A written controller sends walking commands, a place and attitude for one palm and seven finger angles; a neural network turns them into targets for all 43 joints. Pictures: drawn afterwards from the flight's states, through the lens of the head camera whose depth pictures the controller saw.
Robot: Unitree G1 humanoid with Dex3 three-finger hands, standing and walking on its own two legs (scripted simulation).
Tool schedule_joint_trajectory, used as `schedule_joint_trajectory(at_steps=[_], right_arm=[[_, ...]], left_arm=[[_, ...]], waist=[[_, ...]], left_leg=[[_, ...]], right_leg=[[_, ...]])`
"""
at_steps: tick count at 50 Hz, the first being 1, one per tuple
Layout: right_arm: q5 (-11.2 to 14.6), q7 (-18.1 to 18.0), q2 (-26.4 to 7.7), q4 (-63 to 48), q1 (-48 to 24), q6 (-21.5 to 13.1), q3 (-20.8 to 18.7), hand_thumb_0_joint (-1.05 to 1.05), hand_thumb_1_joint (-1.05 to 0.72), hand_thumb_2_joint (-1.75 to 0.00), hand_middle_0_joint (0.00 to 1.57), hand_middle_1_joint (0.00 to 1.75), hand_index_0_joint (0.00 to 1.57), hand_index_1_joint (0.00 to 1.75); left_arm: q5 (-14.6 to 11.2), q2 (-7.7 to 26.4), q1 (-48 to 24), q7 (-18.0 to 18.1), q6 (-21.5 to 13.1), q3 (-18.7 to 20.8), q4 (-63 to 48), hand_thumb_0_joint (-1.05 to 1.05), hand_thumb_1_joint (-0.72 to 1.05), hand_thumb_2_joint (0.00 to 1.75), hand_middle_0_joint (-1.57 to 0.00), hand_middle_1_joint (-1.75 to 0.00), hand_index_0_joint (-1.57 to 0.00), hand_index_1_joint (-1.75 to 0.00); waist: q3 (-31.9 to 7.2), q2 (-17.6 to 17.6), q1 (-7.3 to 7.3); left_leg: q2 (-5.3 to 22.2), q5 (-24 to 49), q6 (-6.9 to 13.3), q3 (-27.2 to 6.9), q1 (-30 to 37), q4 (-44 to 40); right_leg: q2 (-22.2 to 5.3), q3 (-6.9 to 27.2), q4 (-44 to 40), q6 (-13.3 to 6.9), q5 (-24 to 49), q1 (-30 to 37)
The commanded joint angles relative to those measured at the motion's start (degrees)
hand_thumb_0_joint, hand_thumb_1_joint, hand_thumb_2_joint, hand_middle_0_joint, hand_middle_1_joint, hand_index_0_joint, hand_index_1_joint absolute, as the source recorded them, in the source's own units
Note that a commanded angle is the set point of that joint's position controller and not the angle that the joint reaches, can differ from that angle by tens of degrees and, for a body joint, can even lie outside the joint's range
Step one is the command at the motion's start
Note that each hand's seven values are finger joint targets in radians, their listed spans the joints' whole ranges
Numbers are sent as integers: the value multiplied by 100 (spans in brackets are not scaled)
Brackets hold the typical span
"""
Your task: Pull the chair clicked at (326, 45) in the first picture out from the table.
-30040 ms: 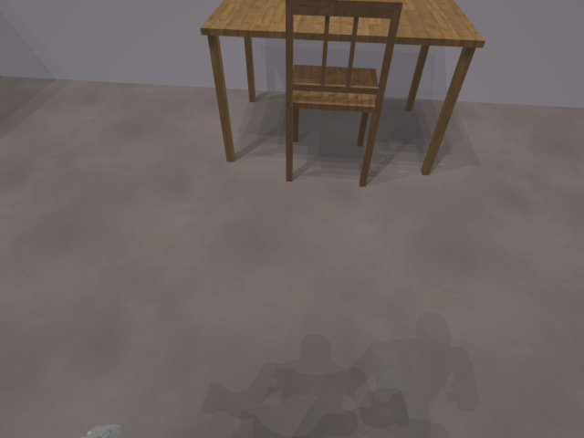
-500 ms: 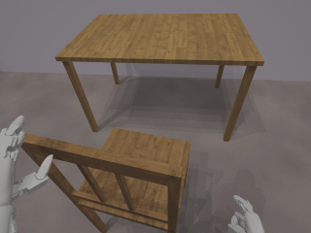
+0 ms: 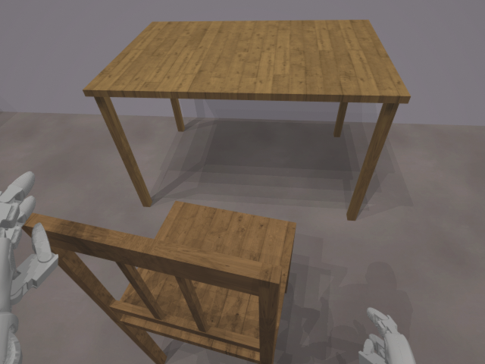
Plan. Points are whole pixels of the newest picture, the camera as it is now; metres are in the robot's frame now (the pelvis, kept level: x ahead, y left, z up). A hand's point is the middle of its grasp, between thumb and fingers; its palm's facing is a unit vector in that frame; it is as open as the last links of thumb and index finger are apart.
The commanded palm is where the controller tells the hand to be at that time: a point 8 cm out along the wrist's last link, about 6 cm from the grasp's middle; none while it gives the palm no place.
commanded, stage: step back with the hand held close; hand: left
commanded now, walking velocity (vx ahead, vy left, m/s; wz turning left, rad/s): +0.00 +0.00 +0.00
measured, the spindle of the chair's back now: (142, 290) +0.26 +0.25 -0.08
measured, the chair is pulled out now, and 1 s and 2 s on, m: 0.63 0.63 0.63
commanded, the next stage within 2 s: stop stepping back and stand still in 1.86 s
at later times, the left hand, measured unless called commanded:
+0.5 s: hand (37, 289) +0.15 +0.27 +0.15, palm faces +0.37 -0.74 -0.56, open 7.4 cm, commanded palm +0.10 +0.30 +0.18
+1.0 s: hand out of the picture +0.08 +0.28 +0.17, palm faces +0.47 -0.70 -0.53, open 7.4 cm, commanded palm +0.02 +0.31 +0.18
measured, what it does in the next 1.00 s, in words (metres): shifts its weight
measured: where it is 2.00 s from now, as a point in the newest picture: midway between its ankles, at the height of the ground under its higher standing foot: outside the picture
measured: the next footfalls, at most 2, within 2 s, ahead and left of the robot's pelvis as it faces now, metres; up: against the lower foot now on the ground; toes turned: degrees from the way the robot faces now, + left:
left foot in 1.68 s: -0.15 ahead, +0.13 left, +0.00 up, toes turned +1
right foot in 1.92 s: -0.19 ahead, -0.14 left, +0.00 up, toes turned -3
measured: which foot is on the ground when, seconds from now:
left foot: down 0.00-1.00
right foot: down 0.00-1.00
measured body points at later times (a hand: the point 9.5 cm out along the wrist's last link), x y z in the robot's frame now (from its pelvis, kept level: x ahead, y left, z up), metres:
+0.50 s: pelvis -0.05 +0.01 +0.00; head -0.03 -0.01 +0.45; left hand +0.12 +0.30 +0.18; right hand +0.12 -0.24 -0.10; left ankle -0.04 +0.12 -0.74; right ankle -0.01 -0.13 -0.74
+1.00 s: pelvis -0.11 +0.01 -0.02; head -0.10 +0.02 +0.43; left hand +0.05 +0.32 +0.19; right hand +0.05 -0.22 -0.10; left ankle -0.04 +0.12 -0.74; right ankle -0.01 -0.13 -0.74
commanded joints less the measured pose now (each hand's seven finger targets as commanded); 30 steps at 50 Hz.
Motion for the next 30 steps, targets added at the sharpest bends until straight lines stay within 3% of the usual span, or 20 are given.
schedule_joint_trajectory(at_steps=[1,2,3,5,7,8,10,13,17,18,24,28,30], right_arm=[[-28,-22,-579,-940,-764,-199,-221,0,-90,-90,20,30,20,30],[-27,-7,-619,-991,-772,-216,-198,0,-90,-90,20,30,20,30],[62,-14,-679,-1281,-524,-121,-166,0,-90,-90,20,30,20,30],[-2,-16,-617,-1072,-650,-99,-243,0,-90,-90,20,30,20,30],[-29,9,-635,-1182,-691,-18,-258,0,-90,-90,20,30,20,30],[-30,19,-661,-1224,-709,7,-278,0,-90,-90,20,30,20,30],[-29,39,-615,-1305,-723,76,-302,0,-90,-90,20,30,20,30],[-15,40,-606,-1361,-739,177,-385,0,-90,-90,20,30,20,30],[36,9,-503,-1446,-749,258,-429,0,-90,-90,20,30,20,30],[40,-9,-535,-1430,-737,249,-453,0,-90,-90,20,30,20,30],[29,-84,-543,-1387,-585,122,-400,0,-90,-90,20,30,20,30],[15,-106,-608,-1336,-477,49,-397,0,-90,-90,20,30,20,30],[-9,-103,-601,-1360,-386,20,-368,0,-90,-90,20,30,20,30]], left_arm=[[-39,870,-331,49,-307,610,-700,0,90,90,-20,-30,-20,-30],[-46,916,-718,32,-359,513,-1039,0,90,90,-20,-30,-20,-30],[-90,1827,-1721,78,-688,1413,-1254,0,90,90,-20,-30,-20,-30],[-50,1468,-1063,53,-798,1174,-913,0,90,90,-20,-30,-20,-30],[-19,1150,-543,4,-774,942,-788,0,90,90,-20,-30,-20,-30],[-21,1149,-452,-3,-806,944,-948,0,90,90,-20,-30,-20,-30],[17,1059,82,24,-809,932,-923,0,90,90,-20,-30,-20,-30],[59,1292,505,95,-813,1198,-1057,0,90,90,-20,-30,-20,-30],[54,1407,779,161,-879,1382,-1198,0,90,90,-20,-30,-20,-30],[50,1541,691,177,-901,1462,-1332,0,90,90,-20,-30,-20,-30],[49,1336,471,231,-973,1203,-1353,0,90,90,-20,-30,-20,-30],[87,1319,184,274,-976,1101,-1169,0,90,90,-20,-30,-20,-30],[126,1296,7,295,-993,1039,-1102,0,90,90,-20,-30,-20,-30]], waist=[[-275,-446,-36],[-376,-394,-74],[172,25,-293],[62,-275,-291],[-280,-402,-286],[-535,-152,-284],[-875,-114,-263],[-1246,-183,-269],[-1225,-451,-280],[-1267,-320,-298],[-736,65,-300],[-340,-240,-332],[-177,-587,-343]], left_leg=[[222,1833,146,-52,-268,-371],[209,1769,161,-56,-201,-377],[314,1262,202,-159,-397,-370],[334,1200,213,-216,-426,-374],[379,1649,224,-208,-248,-367],[413,1931,224,-208,-175,-414],[506,2559,234,-209,-72,-395],[574,2988,235,-264,-98,-373],[632,3011,235,-334,-415,-321],[640,2936,237,-367,-460,-343],[656,1475,277,-497,-1221,-521],[488,-212,296,-485,-1684,-496],[357,-900,294,-406,-1737,-280]], right_leg=[[-184,69,-321,-275,1450,190],[-199,106,-349,-265,1404,191],[-448,825,-598,-294,1656,-406],[-600,893,-615,-358,1934,-351],[-603,835,-451,-304,2263,-185],[-617,785,-336,-291,2421,-33],[-597,659,-134,-240,2617,82],[-616,571,36,-207,2751,210],[-626,537,192,-188,2701,128],[-633,565,222,-198,2666,139],[-540,590,155,-159,1459,-168],[-572,908,-321,-214,266,-551],[-655,1091,-728,-246,-772,-978]])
